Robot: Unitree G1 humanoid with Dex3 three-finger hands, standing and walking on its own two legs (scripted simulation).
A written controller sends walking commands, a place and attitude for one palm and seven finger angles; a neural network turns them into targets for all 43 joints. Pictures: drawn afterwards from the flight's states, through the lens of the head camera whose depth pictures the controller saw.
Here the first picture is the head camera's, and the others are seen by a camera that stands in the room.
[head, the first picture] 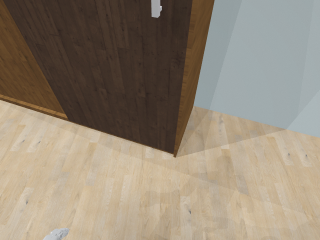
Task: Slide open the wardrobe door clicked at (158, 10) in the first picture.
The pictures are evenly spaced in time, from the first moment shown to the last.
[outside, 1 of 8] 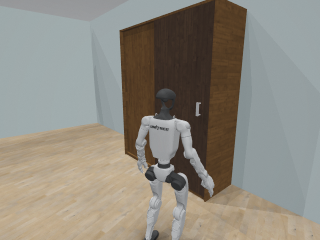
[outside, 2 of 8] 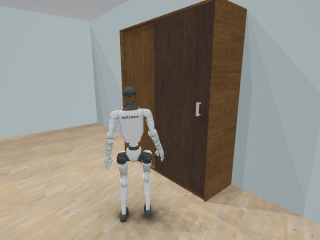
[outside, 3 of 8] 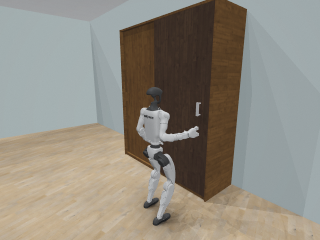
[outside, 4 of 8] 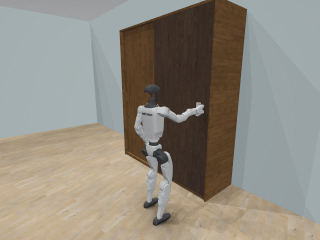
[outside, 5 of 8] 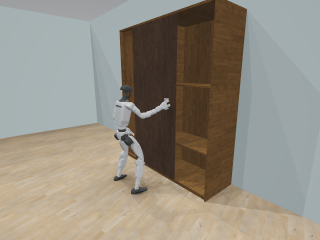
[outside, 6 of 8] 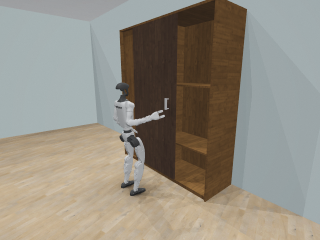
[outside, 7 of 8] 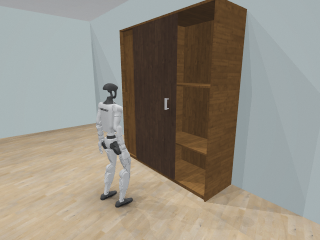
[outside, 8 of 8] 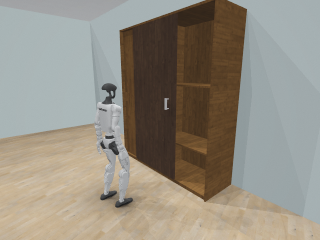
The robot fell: no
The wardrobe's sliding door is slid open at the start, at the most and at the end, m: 0.00 0.50 0.49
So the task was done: yes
